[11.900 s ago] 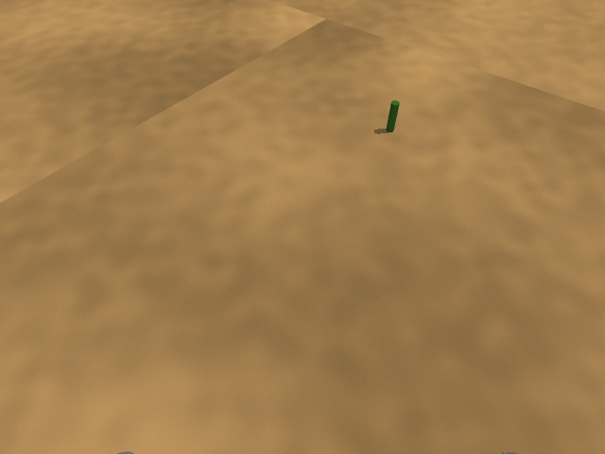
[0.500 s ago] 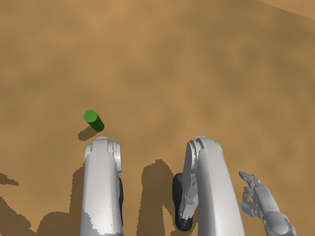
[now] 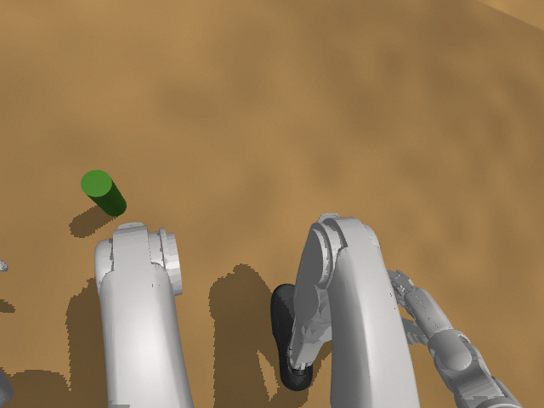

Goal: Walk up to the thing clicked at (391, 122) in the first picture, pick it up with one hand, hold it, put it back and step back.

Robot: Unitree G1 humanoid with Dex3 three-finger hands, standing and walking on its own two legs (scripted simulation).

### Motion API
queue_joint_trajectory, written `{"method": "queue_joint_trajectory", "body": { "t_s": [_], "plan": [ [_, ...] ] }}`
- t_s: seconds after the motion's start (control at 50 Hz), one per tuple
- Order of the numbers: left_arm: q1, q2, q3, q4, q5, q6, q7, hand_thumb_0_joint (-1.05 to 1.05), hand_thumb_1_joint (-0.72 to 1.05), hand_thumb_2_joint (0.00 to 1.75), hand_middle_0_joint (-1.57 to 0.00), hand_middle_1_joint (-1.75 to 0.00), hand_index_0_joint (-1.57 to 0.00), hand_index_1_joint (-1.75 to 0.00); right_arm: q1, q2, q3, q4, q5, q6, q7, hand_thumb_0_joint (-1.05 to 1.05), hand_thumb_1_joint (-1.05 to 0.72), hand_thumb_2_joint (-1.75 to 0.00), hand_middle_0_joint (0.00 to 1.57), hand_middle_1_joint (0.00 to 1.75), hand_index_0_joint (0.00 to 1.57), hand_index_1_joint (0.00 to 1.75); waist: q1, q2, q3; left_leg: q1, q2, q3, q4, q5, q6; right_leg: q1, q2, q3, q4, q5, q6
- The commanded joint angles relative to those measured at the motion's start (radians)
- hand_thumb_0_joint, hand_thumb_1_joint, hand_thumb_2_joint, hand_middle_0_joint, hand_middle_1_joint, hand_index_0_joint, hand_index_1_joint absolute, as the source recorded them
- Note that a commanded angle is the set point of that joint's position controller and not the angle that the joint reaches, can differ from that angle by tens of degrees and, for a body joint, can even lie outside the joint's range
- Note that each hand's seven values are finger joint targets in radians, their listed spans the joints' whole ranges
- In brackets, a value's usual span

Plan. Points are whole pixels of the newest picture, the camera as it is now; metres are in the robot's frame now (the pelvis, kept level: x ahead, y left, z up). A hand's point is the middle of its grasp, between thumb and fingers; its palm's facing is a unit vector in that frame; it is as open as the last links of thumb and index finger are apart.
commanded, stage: approach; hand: left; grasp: from the side
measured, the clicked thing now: (107, 196) +0.40 +0.24 -0.24
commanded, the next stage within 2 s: close in in 0.08 s
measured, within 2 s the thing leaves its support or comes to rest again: leaves its support in 1.94 s
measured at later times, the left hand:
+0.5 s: hand (71, 203) +0.38 +0.28 -0.19, palm faces +0.11 -0.99 +0.05, open 17.6 cm
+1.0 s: hand (100, 203) +0.38 +0.24 -0.21, palm faces +0.09 -1.00 +0.01, open 16.8 cm
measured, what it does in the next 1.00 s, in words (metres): stands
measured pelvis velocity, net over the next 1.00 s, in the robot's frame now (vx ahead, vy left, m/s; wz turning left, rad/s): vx -0.02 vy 0.02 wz -0.12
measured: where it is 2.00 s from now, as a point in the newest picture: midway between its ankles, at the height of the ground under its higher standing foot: (229, 365)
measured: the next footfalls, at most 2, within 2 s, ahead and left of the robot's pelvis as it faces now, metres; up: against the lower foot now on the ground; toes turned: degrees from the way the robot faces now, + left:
none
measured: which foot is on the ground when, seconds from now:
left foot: down 0.00-1.00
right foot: down 0.00-1.00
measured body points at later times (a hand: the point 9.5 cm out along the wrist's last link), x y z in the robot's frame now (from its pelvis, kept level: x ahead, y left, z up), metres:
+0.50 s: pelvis -0.01 +0.01 -0.04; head +0.21 +0.17 +0.32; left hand +0.36 +0.33 -0.19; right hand +0.20 -0.23 -0.08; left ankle +0.08 +0.14 -0.29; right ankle +0.11 -0.12 -0.29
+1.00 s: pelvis -0.02 +0.02 -0.05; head +0.20 +0.19 +0.31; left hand +0.37 +0.30 -0.21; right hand +0.14 -0.23 -0.07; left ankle +0.08 +0.14 -0.29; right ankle +0.11 -0.12 -0.29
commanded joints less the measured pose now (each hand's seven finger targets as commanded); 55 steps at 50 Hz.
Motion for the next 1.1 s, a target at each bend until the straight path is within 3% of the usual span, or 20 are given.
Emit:
{"method": "queue_joint_trajectory", "body": {
  "t_s": [0.0, 0.02, 0.12, 0.18, 0.22, 0.28, 0.34, 0.4, 0.48, 0.5, 0.56, 0.6, 0.68, 0.7, 0.76, 0.78, 0.88, 0.92, 1.0, 1.08],
  "plan": [
    [-0.104, 0.41, 0.068, -0.107, -0.022, -0.127, 0.017, 0.0, -0.48, 0.11, -0.06, -0.09, -0.02, -0.12, 0.025, -0.287, -0.049, -0.059, -0.028, 0.001, -0.014, 0.0, -0.91, -0.91, 0.2, 0.3, 0.2, 0.3, 0.032, 0.35, -0.626, 0.468, -0.004, 0.081, -0.258, 0.114, 0.019, 0.296, 0.052, -0.07, -0.198, 0.113, -0.047],
    [-0.1, 0.421, 0.068, -0.092, -0.017, -0.136, 0.019, 0.0, -0.47, 0.11, -0.06, -0.1, -0.03, -0.12, 0.012, -0.293, -0.041, -0.06, -0.038, 0.007, -0.015, 0.0, -0.9, -0.91, 0.2, 0.3, 0.2, 0.3, 0.034, 0.38, -0.619, 0.483, 0.0, 0.076, -0.251, 0.13, 0.015, 0.282, 0.055, -0.074, -0.187, 0.127, -0.049],
    [-0.134, 0.25, -0.052, -0.064, -0.02, -0.188, 0.041, 0.0, -0.5, 0.09, -0.05, -0.09, -0.03, -0.1, -0.033, -0.303, -0.008, -0.056, -0.075, 0.024, -0.005, 0.0, -0.91, -0.91, 0.2, 0.3, 0.2, 0.3, -0.049, 0.411, -0.574, 0.513, 0.011, 0.036, -0.207, 0.153, 0.002, 0.249, 0.061, -0.112, -0.148, 0.164, -0.046],
    [-0.143, 0.215, -0.105, -0.03, -0.011, -0.224, 0.076, 0.0, -0.61, 0.04, -0.06, -0.08, -0.05, -0.09, -0.061, -0.306, 0.015, -0.055, -0.09, 0.033, 0.001, 0.0, -0.92, -0.9, 0.2, 0.3, 0.2, 0.3, -0.077, 0.377, -0.531, 0.48, 0.011, 0.02, -0.175, 0.153, 0.002, 0.256, 0.063, -0.13, -0.138, 0.174, -0.042],
    [-0.137, 0.242, -0.09, -0.028, -0.004, -0.253, 0.12, 0.0, -0.61, 0.03, -0.06, -0.09, -0.05, -0.09, -0.071, -0.308, 0.034, -0.058, -0.104, 0.044, 0.007, 0.0, -0.92, -0.9, 0.2, 0.3, 0.2, 0.3, -0.068, 0.373, -0.533, 0.476, 0.012, 0.012, -0.159, 0.178, -0.002, 0.286, 0.067, -0.138, -0.128, 0.196, -0.038],
    [-0.138, 0.218, -0.099, -0.01, 0.01, -0.295, 0.191, 0.0, -0.61, 0.03, -0.06, -0.1, -0.06, -0.1, -0.098, -0.317, 0.06, -0.07, -0.126, 0.063, 0.02, 0.0, -0.92, -0.9, 0.2, 0.3, 0.2, 0.3, -0.074, 0.383, -0.495, 0.478, 0.014, -0.005, -0.155, 0.186, -0.01, 0.284, 0.069, -0.157, -0.113, 0.204, -0.036],
    [-0.102, 0.232, -0.078, -0.03, 0.03, -0.338, 0.266, 0.0, -0.61, 0.02, -0.07, -0.1, -0.07, -0.09, -0.111, -0.327, 0.073, -0.078, -0.144, 0.08, 0.031, 0.0, -0.93, -0.9, 0.2, 0.3, 0.2, 0.3, -0.059, 0.426, -0.487, 0.496, 0.014, -0.015, -0.158, 0.203, -0.018, 0.297, 0.072, -0.173, -0.096, 0.219, -0.036],
    [-0.121, 0.197, -0.108, -0.06, 0.053, -0.362, 0.327, 0.0, -0.59, 0.02, -0.07, -0.09, -0.07, -0.08, -0.111, -0.322, 0.079, -0.081, -0.163, 0.094, 0.042, 0.0, -0.93, -0.9, 0.2, 0.3, 0.2, 0.3, -0.069, 0.431, -0.459, 0.464, 0.014, -0.011, -0.146, 0.174, -0.016, 0.303, 0.076, -0.176, -0.103, 0.219, -0.035],
    [-0.113, 0.139, -0.174, -0.031, 0.083, -0.377, 0.391, 0.0, -0.56, 0.02, -0.06, -0.08, -0.06, -0.07, -0.126, -0.334, 0.081, -0.109, -0.176, 0.107, 0.057, 0.0, -0.92, -0.9, 0.2, 0.3, 0.2, 0.3, -0.11, 0.394, -0.402, 0.412, 0.01, -0.024, -0.148, 0.106, -0.011, 0.29, 0.077, -0.199, -0.111, 0.191, -0.03],
    [-0.13, 0.112, -0.219, -0.024, 0.092, -0.382, 0.398, 0.0, -0.55, 0.02, -0.06, -0.07, -0.06, -0.06, -0.125, -0.334, 0.085, -0.102, -0.177, 0.11, 0.061, 0.0, -0.92, -0.9, 0.2, 0.3, 0.2, 0.3, -0.124, 0.391, -0.382, 0.406, 0.009, -0.026, -0.148, 0.089, -0.011, 0.283, 0.077, -0.201, -0.114, 0.181, -0.029],
    [-0.133, 0.121, -0.238, -0.02, 0.096, -0.39, 0.431, 0.0, -0.52, 0.02, -0.06, -0.07, -0.06, -0.05, -0.131, -0.34, 0.091, -0.117, -0.175, 0.116, 0.07, 0.0, -0.91, -0.9, 0.2, 0.3, 0.2, 0.3, -0.131, 0.355, -0.358, 0.365, 0.004, -0.03, -0.142, 0.033, -0.002, 0.279, 0.082, -0.211, -0.126, 0.149, -0.026],
    [-0.121, 0.091, -0.26, -0.009, 0.09, -0.395, 0.45, 0.0, -0.52, 0.02, -0.06, -0.07, -0.07, -0.05, -0.132, -0.341, 0.098, -0.124, -0.179, 0.118, 0.077, 0.0, -0.9, -0.9, 0.2, 0.3, 0.2, 0.3, -0.139, 0.322, -0.356, 0.361, 0.001, -0.035, -0.134, 0.022, 0.0, 0.288, 0.085, -0.216, -0.133, 0.144, -0.021],
    [-0.136, 0.115, -0.254, 0.011, 0.095, -0.418, 0.5, 0.0, -0.5, 0.04, -0.06, -0.07, -0.07, -0.06, -0.137, -0.343, 0.116, -0.136, -0.188, 0.126, 0.084, 0.0, -0.9, -0.9, 0.2, 0.3, 0.2, 0.3, -0.143, 0.316, -0.336, 0.363, 0.001, -0.048, -0.131, 0.032, -0.001, 0.291, 0.091, -0.223, -0.126, 0.152, -0.022],
    [-0.153, 0.12, -0.26, 0.014, 0.101, -0.428, 0.51, 0.0, -0.46, 0.04, -0.06, -0.07, -0.07, -0.05, -0.137, -0.35, 0.119, -0.137, -0.191, 0.129, 0.086, 0.0, -0.9, -0.9, 0.2, 0.3, 0.2, 0.3, -0.158, 0.327, -0.318, 0.357, 0.001, -0.056, -0.139, 0.019, -0.003, 0.285, 0.09, -0.229, -0.121, 0.14, -0.022],
    [-0.14, 0.139, -0.263, 0.038, 0.122, -0.444, 0.538, 0.0, -0.44, 0.07, -0.06, -0.07, -0.07, -0.06, -0.145, -0.352, 0.129, -0.142, -0.198, 0.136, 0.088, 0.0, -0.9, -0.9, 0.2, 0.3, 0.2, 0.3, -0.148, 0.337, -0.286, 0.346, 0.004, -0.058, -0.144, -0.017, -0.003, 0.273, 0.092, -0.231, -0.124, 0.119, -0.024],
    [-0.148, 0.131, -0.267, 0.041, 0.125, -0.452, 0.546, 0.0, -0.42, 0.08, -0.06, -0.07, -0.06, -0.06, -0.141, -0.353, 0.135, -0.143, -0.204, 0.138, 0.09, 0.0, -0.9, -0.9, 0.2, 0.3, 0.2, 0.3, -0.16, 0.343, -0.283, 0.348, 0.004, -0.062, -0.143, -0.012, -0.004, 0.283, 0.093, -0.235, -0.121, 0.126, -0.023],
    [-0.127, 0.133, -0.269, 0.049, 0.134, -0.478, 0.583, 0.0, -0.35, 0.1, -0.07, -0.07, -0.07, -0.07, -0.146, -0.36, 0.148, -0.145, -0.216, 0.145, 0.096, 0.0, -0.9, -0.9, 0.2, 0.3, 0.2, 0.3, -0.159, 0.361, -0.28, 0.373, 0.006, -0.076, -0.146, 0.018, -0.01, 0.297, 0.096, -0.241, -0.11, 0.159, -0.023],
    [-0.132, 0.123, -0.285, 0.05, 0.145, -0.485, 0.594, 0.0, -0.32, 0.11, -0.07, -0.07, -0.06, -0.06, -0.153, -0.369, 0.147, -0.146, -0.22, 0.148, 0.096, 0.0, -0.9, -0.9, 0.2, 0.3, 0.2, 0.3, -0.176, 0.37, -0.261, 0.389, 0.009, -0.09, -0.156, 0.013, -0.015, 0.28, 0.093, -0.249, -0.105, 0.161, -0.02],
    [-0.127, 0.136, -0.279, 0.051, 0.144, -0.495, 0.62, 0.0, -0.12, 0.27, -0.3, -0.25, -0.29, -0.25, -0.149, -0.37, 0.157, -0.142, -0.227, 0.152, 0.1, 0.0, -0.89, -0.9, 0.2, 0.3, 0.2, 0.3, -0.177, 0.365, -0.266, 0.387, 0.01, -0.091, -0.142, 0.023, -0.013, 0.301, 0.097, -0.25, -0.109, 0.175, -0.018],
    [-0.154, 0.144, -0.286, 0.049, 0.156, -0.51, 0.648, 0.0, 0.06, 0.41, -0.4, -0.36, -0.38, -0.36, -0.148, -0.371, 0.166, -0.138, -0.236, 0.157, 0.103, 0.0, -0.88, -0.9, 0.2, 0.3, 0.2, 0.3, -0.193, 0.374, -0.281, 0.406, 0.012, -0.099, -0.133, 0.051, -0.016, 0.312, 0.099, -0.255, -0.103, 0.2, -0.016]
  ]
}}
